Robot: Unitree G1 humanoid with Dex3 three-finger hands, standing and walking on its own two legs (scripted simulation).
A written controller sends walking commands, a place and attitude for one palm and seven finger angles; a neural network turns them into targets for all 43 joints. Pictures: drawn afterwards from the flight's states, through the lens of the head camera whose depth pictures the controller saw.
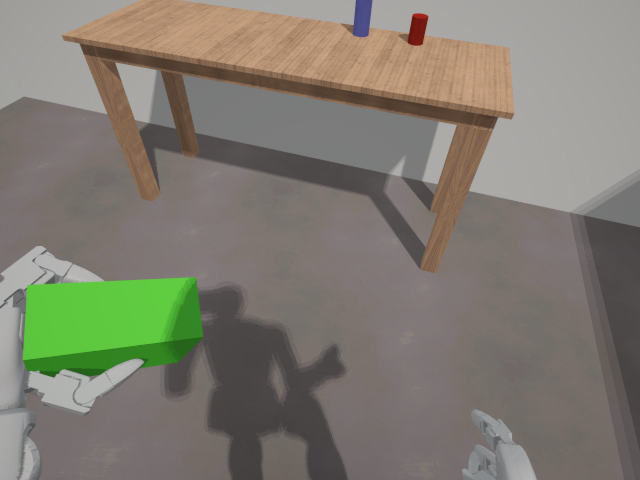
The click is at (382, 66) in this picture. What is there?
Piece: table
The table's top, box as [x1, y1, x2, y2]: [62, 0, 513, 119]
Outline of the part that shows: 62,35 63,39 68,41 511,119 513,114 508,47 425,35 423,43 419,46 414,46 407,43 408,33 369,27 369,34 366,37 357,37 352,34 353,25 181,0 139,0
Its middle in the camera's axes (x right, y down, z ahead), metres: -0.11 -0.68 +1.35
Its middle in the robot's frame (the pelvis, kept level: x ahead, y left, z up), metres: +1.46 +0.18 -0.04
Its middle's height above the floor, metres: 0.74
